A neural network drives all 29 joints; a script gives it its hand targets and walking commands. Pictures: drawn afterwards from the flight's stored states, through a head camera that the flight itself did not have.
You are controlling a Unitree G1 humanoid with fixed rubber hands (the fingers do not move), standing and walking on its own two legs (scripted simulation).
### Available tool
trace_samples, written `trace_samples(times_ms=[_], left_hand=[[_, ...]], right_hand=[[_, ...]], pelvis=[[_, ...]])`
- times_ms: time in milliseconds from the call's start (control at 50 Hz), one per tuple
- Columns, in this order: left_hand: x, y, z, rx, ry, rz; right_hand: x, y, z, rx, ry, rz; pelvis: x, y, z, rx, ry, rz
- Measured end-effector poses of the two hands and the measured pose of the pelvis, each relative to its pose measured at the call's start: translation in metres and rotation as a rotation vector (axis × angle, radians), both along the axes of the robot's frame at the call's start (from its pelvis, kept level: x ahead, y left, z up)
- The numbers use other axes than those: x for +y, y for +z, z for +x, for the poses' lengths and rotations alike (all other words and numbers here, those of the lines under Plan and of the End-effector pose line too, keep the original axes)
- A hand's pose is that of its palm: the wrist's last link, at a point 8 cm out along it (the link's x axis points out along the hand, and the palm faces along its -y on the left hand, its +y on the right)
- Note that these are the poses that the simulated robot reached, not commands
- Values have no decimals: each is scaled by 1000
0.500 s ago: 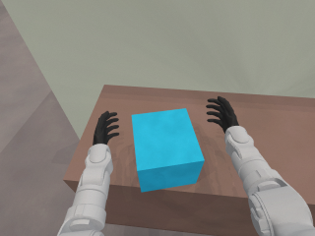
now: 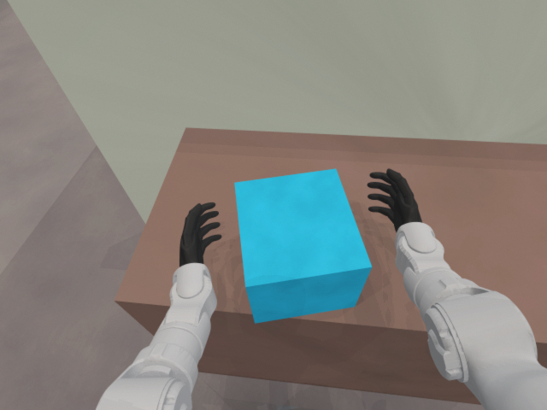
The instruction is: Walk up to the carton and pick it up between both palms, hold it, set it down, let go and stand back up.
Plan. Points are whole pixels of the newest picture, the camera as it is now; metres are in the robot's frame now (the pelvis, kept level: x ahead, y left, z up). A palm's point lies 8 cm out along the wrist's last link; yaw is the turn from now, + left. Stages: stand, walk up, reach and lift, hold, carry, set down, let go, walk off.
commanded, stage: reach and lift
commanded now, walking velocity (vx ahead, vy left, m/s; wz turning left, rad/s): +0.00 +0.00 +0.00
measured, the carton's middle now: (295, 245) +0.39 +0.06 -0.04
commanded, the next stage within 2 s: none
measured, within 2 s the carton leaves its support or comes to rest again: neither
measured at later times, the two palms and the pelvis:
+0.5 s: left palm (209, 259) +0.32 +0.18 +0.00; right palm (378, 224) +0.42 -0.07 +0.03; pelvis -0.01 -0.01 -0.01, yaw +1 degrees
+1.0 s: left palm (207, 255) +0.32 +0.18 +0.01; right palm (377, 222) +0.42 -0.07 +0.03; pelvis -0.01 -0.01 -0.01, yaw +1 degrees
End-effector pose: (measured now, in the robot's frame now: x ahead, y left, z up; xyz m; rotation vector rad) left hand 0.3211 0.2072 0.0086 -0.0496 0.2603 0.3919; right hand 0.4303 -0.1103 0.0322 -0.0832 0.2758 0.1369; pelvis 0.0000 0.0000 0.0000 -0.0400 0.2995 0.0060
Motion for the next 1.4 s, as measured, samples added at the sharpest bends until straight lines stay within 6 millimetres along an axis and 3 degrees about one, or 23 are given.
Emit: trace_samples(times_ms=[140,320,1060,1400], left_hand=[[-5,-2,2,-11,-5,-6],[-21,-7,3,-28,-5,-11],[-23,5,2,-33,52,-2],[-26,8,-3,-33,29,24]], right_hand=[[3,-5,-1,3,29,5],[37,-11,-8,-11,64,48],[41,-3,-12,4,35,4],[37,0,-22,-51,33,-9]], pelvis=[[-6,-4,-3,22,5,7],[-11,-8,-8,38,16,12],[-7,-6,-13,7,24,6],[-9,14,0,-32,23,25]])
